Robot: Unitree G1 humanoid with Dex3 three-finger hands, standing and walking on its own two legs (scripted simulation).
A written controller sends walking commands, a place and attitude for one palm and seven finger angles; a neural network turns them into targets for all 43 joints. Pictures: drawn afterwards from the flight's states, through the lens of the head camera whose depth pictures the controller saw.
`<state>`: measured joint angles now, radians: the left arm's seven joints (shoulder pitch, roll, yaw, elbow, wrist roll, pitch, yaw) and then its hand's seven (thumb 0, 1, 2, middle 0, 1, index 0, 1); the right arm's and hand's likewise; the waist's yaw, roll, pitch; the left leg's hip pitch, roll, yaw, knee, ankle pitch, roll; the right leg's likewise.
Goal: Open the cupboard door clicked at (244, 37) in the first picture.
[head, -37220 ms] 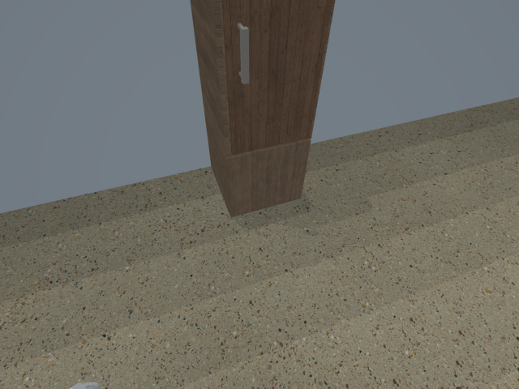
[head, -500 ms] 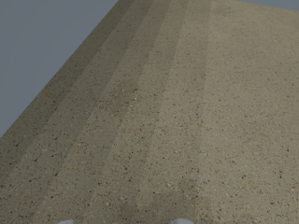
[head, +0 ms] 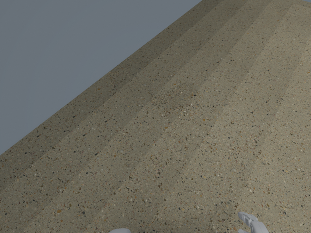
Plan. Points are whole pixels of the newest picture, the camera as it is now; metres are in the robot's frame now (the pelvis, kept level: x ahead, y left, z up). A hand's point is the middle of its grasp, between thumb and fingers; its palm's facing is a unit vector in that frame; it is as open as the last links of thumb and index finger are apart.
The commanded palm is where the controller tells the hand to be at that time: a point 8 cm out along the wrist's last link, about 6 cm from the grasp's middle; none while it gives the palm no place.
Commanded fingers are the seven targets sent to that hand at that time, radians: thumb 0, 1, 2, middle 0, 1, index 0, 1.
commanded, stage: turn to face it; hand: left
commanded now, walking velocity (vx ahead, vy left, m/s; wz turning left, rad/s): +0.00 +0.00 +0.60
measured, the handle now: out of the picture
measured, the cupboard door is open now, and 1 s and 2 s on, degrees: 38 38 38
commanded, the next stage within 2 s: none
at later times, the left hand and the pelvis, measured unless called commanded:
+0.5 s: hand out of the picture +0.05 +0.15 -0.14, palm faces +0.29 -0.92 -0.28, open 7.4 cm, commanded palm none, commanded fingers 0.00 0.90 0.90 -0.20 -0.30 -0.20 -0.30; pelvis +0.02 -0.06 +0.01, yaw +18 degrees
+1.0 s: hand out of the picture -0.01 +0.16 -0.15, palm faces +0.58 -0.75 -0.32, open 7.4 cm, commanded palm none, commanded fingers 0.00 0.90 0.90 -0.20 -0.30 -0.20 -0.30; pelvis +0.04 -0.08 +0.00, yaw +36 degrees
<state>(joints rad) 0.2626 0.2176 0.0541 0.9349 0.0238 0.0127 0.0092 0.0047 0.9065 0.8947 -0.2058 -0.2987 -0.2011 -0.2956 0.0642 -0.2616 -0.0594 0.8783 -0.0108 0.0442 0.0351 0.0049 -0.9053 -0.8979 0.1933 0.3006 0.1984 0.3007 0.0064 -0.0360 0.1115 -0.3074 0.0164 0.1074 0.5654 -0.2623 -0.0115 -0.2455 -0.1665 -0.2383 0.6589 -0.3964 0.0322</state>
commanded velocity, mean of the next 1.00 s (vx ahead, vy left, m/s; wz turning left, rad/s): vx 0.00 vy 0.00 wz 0.60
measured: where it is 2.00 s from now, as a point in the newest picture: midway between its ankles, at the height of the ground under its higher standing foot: outside the picture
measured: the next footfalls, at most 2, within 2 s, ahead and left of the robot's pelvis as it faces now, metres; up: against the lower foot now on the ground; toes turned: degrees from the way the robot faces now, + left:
right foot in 0.32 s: +0.08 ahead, -0.16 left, +0.00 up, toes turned +9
left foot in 0.66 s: +0.02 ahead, +0.09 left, +0.00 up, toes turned +30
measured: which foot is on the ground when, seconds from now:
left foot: down 0.00-0.32, up 0.34-0.64, down 0.66-0.96, up 0.98-1.00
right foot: down 0.00-0.00, up 0.02-0.30, down 0.32-0.66, up 0.68-0.94, down 0.96-1.00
